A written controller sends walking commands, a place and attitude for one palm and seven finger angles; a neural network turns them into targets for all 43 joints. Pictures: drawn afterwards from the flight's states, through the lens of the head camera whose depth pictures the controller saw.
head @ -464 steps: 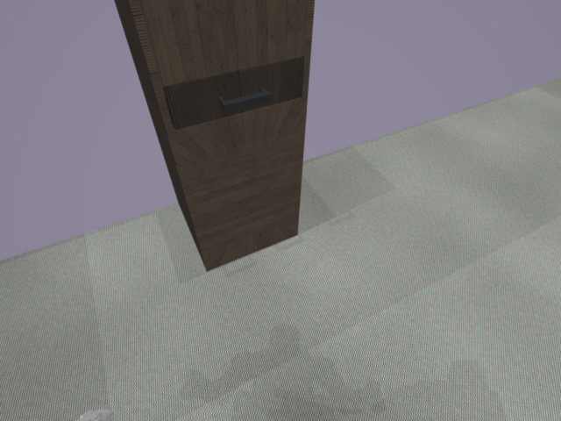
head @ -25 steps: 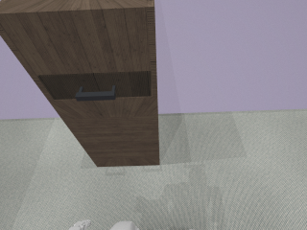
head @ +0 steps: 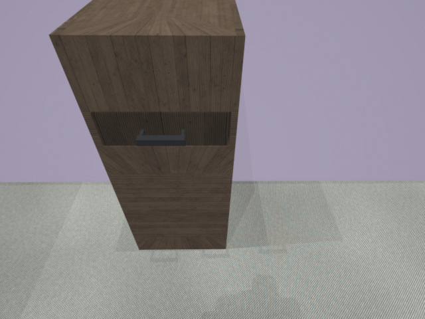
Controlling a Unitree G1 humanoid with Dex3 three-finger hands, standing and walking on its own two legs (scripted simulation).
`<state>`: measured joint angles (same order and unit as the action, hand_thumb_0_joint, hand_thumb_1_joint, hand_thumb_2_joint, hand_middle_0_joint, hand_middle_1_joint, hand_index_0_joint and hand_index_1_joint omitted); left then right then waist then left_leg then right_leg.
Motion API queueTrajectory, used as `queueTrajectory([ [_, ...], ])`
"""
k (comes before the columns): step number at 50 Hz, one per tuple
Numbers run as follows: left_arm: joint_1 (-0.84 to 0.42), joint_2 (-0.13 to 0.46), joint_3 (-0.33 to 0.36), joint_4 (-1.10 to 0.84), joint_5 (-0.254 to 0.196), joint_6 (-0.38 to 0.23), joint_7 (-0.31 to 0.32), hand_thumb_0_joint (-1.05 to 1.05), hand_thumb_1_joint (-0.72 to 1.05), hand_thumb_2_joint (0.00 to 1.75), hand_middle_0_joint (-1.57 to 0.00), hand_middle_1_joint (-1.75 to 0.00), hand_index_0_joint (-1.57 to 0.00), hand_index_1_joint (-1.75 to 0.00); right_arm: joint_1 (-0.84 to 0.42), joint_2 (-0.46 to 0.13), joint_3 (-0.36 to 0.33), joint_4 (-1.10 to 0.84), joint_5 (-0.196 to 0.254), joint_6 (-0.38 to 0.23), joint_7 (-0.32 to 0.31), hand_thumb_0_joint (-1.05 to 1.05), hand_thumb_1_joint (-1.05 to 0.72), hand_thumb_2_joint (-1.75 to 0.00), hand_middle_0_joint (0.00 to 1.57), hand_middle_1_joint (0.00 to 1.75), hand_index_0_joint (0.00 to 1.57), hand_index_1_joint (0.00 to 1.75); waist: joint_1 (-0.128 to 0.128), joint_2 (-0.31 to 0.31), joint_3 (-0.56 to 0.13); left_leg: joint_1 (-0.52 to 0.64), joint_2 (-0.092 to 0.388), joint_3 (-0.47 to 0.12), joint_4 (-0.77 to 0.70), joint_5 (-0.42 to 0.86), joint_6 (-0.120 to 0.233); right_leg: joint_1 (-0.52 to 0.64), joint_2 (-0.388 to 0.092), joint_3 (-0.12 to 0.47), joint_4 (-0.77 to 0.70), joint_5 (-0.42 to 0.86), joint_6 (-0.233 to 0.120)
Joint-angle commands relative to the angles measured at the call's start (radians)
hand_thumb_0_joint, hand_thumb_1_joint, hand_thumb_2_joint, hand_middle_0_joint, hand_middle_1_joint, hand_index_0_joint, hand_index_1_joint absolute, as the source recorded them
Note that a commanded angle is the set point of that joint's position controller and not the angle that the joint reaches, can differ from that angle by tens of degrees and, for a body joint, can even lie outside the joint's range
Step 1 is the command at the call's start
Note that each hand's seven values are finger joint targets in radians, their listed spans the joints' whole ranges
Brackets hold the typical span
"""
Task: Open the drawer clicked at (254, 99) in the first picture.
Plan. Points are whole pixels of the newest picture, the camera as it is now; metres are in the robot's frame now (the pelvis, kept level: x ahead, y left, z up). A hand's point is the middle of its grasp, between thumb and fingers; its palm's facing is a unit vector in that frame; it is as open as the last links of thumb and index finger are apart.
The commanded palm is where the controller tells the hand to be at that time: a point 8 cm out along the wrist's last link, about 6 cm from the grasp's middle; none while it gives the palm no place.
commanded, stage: come to a stop and stand still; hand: left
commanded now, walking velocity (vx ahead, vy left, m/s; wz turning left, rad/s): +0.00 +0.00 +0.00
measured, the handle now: (162, 136) +0.59 +0.19 +0.00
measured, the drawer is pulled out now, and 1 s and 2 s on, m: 0.00 0.00 0.00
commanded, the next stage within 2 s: look again from close up in 0.32 s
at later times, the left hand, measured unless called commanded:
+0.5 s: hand out of the picture -0.01 +0.17 -0.17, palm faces +0.05 -0.98 -0.18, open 7.4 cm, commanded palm none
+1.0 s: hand out of the picture -0.04 +0.15 -0.17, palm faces +0.07 -0.99 -0.15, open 7.4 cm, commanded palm none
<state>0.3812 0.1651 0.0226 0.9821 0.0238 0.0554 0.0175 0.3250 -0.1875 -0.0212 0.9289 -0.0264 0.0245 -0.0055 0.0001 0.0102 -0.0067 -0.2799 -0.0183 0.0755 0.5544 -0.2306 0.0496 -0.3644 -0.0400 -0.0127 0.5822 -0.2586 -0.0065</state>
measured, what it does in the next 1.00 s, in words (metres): stands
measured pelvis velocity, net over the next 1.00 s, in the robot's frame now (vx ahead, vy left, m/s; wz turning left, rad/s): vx -0.02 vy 0.00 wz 0.02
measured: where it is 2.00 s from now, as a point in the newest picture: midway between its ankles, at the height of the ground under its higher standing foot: outside the picture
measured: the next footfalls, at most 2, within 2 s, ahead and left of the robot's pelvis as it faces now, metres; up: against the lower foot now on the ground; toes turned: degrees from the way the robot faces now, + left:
left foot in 1.56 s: +0.05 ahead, +0.09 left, +0.00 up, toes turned +7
right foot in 1.96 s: +0.21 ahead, -0.19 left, +0.00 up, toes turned -6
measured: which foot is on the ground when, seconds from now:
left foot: down 0.00-1.00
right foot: down 0.00-1.00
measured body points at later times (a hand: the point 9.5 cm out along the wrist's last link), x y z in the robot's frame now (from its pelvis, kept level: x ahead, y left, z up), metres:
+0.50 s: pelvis -0.02 +0.00 +0.01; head -0.03 +0.00 +0.46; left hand -0.01 +0.22 -0.15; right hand -0.03 -0.22 -0.15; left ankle +0.05 +0.09 -0.73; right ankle +0.07 -0.12 -0.73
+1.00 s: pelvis -0.02 +0.00 +0.01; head -0.03 +0.00 +0.46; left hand -0.04 +0.20 -0.16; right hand -0.01 -0.23 -0.15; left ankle +0.05 +0.09 -0.73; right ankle +0.07 -0.12 -0.73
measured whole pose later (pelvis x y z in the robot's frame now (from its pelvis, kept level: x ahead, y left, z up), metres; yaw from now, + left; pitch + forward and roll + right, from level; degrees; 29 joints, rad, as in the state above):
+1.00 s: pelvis -0.02 +0.00 +0.01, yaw +1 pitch -2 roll +0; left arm 0.37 0.12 0.02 1.06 0.02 0.01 0.02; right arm 0.33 -0.15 -0.01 1.06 -0.03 0.00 -0.02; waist 0.00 0.00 -0.01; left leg -0.30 -0.02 0.04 0.50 -0.20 0.04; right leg -0.32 0.01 0.02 0.48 -0.18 0.00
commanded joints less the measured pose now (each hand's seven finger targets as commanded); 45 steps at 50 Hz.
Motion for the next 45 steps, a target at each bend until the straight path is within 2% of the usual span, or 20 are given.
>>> queueTrajectory([
  [1, 0.065, 0.06, 0.017, -0.034, 0.003, -0.04, 0.0, 0.0, 0.9, 0.9, -0.2, -0.3, -0.2, -0.3, -0.093, -0.133, -0.026, -0.055, 0.005, -0.029, -0.014, 0.0, -0.9, -0.9, 0.2, 0.3, 0.2, 0.3, 0.053, 0.109, 0.078, -0.266, 0.194, -0.244, -0.358, -0.389, 0.052, 0.175, 0.023, -0.003, 0.061, -0.004, -0.009],
  [3, 0.057, 0.063, 0.011, -0.025, 0.001, -0.053, 0.002, 0.0, 0.9, 0.9, -0.2, -0.3, -0.2, -0.3, -0.064, -0.11, -0.02, -0.03, 0.006, -0.032, -0.015, 0.0, -0.9, -0.9, 0.2, 0.3, 0.2, 0.3, 0.044, 0.042, 0.099, -0.223, 0.154, -0.215, -0.302, -0.355, 0.032, 0.166, 0.001, 0.05, -0.086, -0.019, -0.02],
  [4, 0.048, 0.072, 0.009, -0.023, 0.001, -0.059, 0.004, 0.0, 0.9, 0.9, -0.2, -0.3, -0.2, -0.3, -0.038, -0.093, -0.017, -0.017, 0.007, -0.034, -0.014, 0.0, -0.9, -0.9, 0.2, 0.3, 0.2, 0.3, 0.029, 0.028, 0.108, -0.197, 0.12, -0.194, -0.272, -0.319, 0.017, 0.146, -0.026, 0.102, -0.154, -0.061, -0.033],
  [5, 0.026, 0.09, 0.012, -0.021, 0.001, -0.064, 0.004, 0.0, 0.9, 0.9, -0.2, -0.3, -0.2, -0.3, -0.008, -0.088, -0.015, -0.003, 0.006, -0.031, -0.013, 0.0, -0.9, -0.9, 0.2, 0.3, 0.2, 0.3, 0.01, -0.028, 0.093, -0.155, 0.094, -0.167, -0.238, -0.312, 0.003, 0.094, -0.039, 0.143, -0.198, -0.165, -0.041],
  [7, -0.015, 0.098, 0.013, -0.025, -0.003, -0.065, 0.006, 0.0, 0.9, 0.9, -0.2, -0.3, -0.2, -0.3, 0.047, -0.081, -0.014, 0.024, 0.005, -0.026, -0.012, 0.0, -0.9, -0.9, 0.2, 0.3, 0.2, 0.3, -0.015, -0.11, 0.086, -0.079, 0.076, -0.149, -0.183, -0.268, -0.002, 0.004, -0.064, 0.172, -0.257, -0.284, -0.047],
  [8, -0.027, 0.096, 0.013, -0.024, -0.005, -0.065, 0.008, 0.0, 0.9, 0.9, -0.2, -0.3, -0.2, -0.3, 0.069, -0.071, -0.013, 0.039, 0.003, -0.027, -0.012, 0.0, -0.9, -0.9, 0.2, 0.3, 0.2, 0.3, -0.023, -0.117, 0.085, -0.054, 0.067, -0.139, -0.163, -0.234, -0.004, -0.021, -0.07, 0.182, -0.272, -0.301, -0.049],
  [9, -0.03, 0.09, 0.013, -0.021, -0.007, -0.066, 0.008, 0.0, 0.9, 0.9, -0.2, -0.3, -0.2, -0.3, 0.085, -0.065, -0.01, 0.051, 0.002, -0.029, -0.014, 0.0, -0.9, -0.9, 0.2, 0.3, 0.2, 0.3, -0.028, -0.091, 0.08, -0.031, 0.066, -0.131, -0.155, -0.205, -0.005, -0.037, -0.071, 0.183, -0.275, -0.293, -0.052],
  [11, -0.035, 0.086, 0.013, -0.013, -0.008, -0.065, 0.009, 0.0, 0.9, 0.9, -0.2, -0.3, -0.2, -0.3, 0.097, -0.059, -0.008, 0.065, 0.002, -0.034, -0.015, 0.0, -0.9, -0.9, 0.2, 0.3, 0.2, 0.3, -0.029, -0.04, 0.077, -0.034, 0.083, -0.152, -0.19, -0.221, -0.007, -0.025, -0.05, 0.154, -0.248, -0.251, -0.046],
  [13, -0.02, 0.074, 0.013, -0.002, -0.007, -0.062, 0.006, 0.0, 0.9, 0.9, -0.2, -0.3, -0.2, -0.3, 0.077, -0.069, -0.009, 0.068, 0.0, -0.038, -0.018, 0.0, -0.9, -0.9, 0.2, 0.3, 0.2, 0.3, -0.011, 0.015, 0.084, -0.096, 0.11, -0.185, -0.253, -0.286, -0.002, 0.031, -0.025, 0.121, -0.205, -0.186, -0.036],
  [15, 0.001, 0.063, 0.012, 0.007, -0.005, -0.063, 0.005, 0.0, 0.9, 0.9, -0.2, -0.3, -0.2, -0.3, 0.055, -0.076, -0.01, 0.067, 0.001, -0.041, -0.019, 0.0, -0.9, -0.9, 0.2, 0.3, 0.2, 0.3, 0.004, 0.034, 0.081, -0.137, 0.125, -0.197, -0.285, -0.311, 0.003, 0.088, -0.015, 0.105, -0.181, -0.132, -0.033],
  [18, 0.009, 0.059, 0.01, 0.013, -0.002, -0.062, 0.006, 0.0, 0.9, 0.9, -0.2, -0.3, -0.2, -0.3, 0.047, -0.076, -0.009, 0.072, 0.002, -0.039, -0.019, 0.0, -0.9, -0.9, 0.2, 0.3, 0.2, 0.3, 0.01, 0.011, 0.105, -0.17, 0.122, -0.202, -0.29, -0.334, 0.003, 0.103, -0.015, 0.108, -0.186, -0.14, -0.03],
  [22, 0.009, 0.059, 0.011, 0.015, -0.002, -0.063, 0.007, 0.0, 0.9, 0.9, -0.2, -0.3, -0.2, -0.3, 0.055, -0.068, -0.011, 0.081, 0.002, -0.036, -0.018, 0.0, -0.9, -0.9, 0.2, 0.3, 0.2, 0.3, 0.002, 0.012, 0.11, -0.145, 0.114, -0.197, -0.278, -0.328, 0.001, 0.067, -0.017, 0.114, -0.2, -0.164, -0.029],
  [23, 0.011, 0.059, 0.011, 0.015, -0.002, -0.065, 0.007, 0.0, 0.9, 0.9, -0.2, -0.3, -0.2, -0.3, 0.056, -0.067, -0.012, 0.081, 0.002, -0.035, -0.018, 0.0, -0.9, -0.9, 0.2, 0.3, 0.2, 0.3, 0.002, -0.012, 0.101, -0.139, 0.111, -0.193, -0.268, -0.312, 0.002, 0.072, -0.019, 0.121, -0.204, -0.162, -0.03],
  [27, 0.008, 0.054, 0.01, 0.016, -0.002, -0.068, 0.007, 0.0, 0.9, 0.9, -0.2, -0.3, -0.2, -0.3, 0.062, -0.062, -0.012, 0.085, 0.003, -0.037, -0.018, 0.0, -0.9, -0.9, 0.2, 0.3, 0.2, 0.3, -0.007, -0.033, 0.098, -0.106, 0.103, -0.183, -0.246, -0.281, -0.002, 0.039, -0.025, 0.138, -0.224, -0.178, -0.031],
  [30, 0.008, 0.056, 0.009, 0.018, -0.003, -0.07, 0.006, 0.0, 0.9, 0.9, -0.2, -0.3, -0.2, -0.3, 0.061, -0.062, -0.009, 0.086, 0.004, -0.04, -0.018, 0.0, -0.9, -0.9, 0.2, 0.3, 0.2, 0.3, -0.011, -0.033, 0.083, -0.087, 0.1, -0.178, -0.237, -0.264, -0.004, 0.034, -0.03, 0.145, -0.232, -0.183, -0.031],
  [33, 0.01, 0.058, 0.009, 0.021, 0.0, -0.066, 0.007, 0.0, 0.9, 0.9, -0.2, -0.3, -0.2, -0.3, 0.055, -0.065, -0.011, 0.087, 0.002, -0.035, -0.018, 0.0, -0.9, -0.9, 0.2, 0.3, 0.2, 0.3, -0.011, -0.024, 0.115, -0.107, 0.101, -0.184, -0.246, -0.31, -0.004, 0.007, -0.023, 0.143, -0.236, -0.223, -0.027],
  [38, 0.033, 0.049, 0.011, 0.034, 0.0, -0.064, 0.001, 0.0, 0.9, 0.9, -0.2, -0.3, -0.2, -0.3, 0.039, -0.073, -0.013, 0.086, 0.002, -0.037, -0.02, 0.0, -0.9, -0.9, 0.2, 0.3, 0.2, 0.3, -0.001, 0.011, 0.091, -0.116, 0.11, -0.194, -0.265, -0.331, -0.001, 0.041, -0.007, 0.124, -0.202, -0.177, -0.022],
  [40, 0.038, 0.044, 0.009, 0.038, 0.0, -0.068, 0.001, 0.0, 0.9, 0.9, -0.2, -0.3, -0.2, -0.3, 0.03, -0.071, -0.013, 0.086, 0.003, -0.041, -0.021, 0.0, -0.9, -0.9, 0.2, 0.3, 0.2, 0.3, 0.002, 0.0, 0.083, -0.113, 0.108, -0.19, -0.258, -0.302, 0.0, 0.055, -0.011, 0.138, -0.204, -0.155, -0.026],
  [45, 0.036, 0.048, 0.009, 0.041, -0.001, -0.07, 0.003, 0.0, 0.9, 0.9, -0.2, -0.3, -0.2, -0.3, 0.04, -0.063, -0.011, 0.093, 0.004, -0.042, -0.02, 0.0, -0.9, -0.9, 0.2, 0.3, 0.2, 0.3, -0.004, -0.02, 0.081, -0.09, 0.099, -0.179, -0.234, -0.285, -0.003, 0.032, -0.022, 0.156, -0.233, -0.195, -0.027],
])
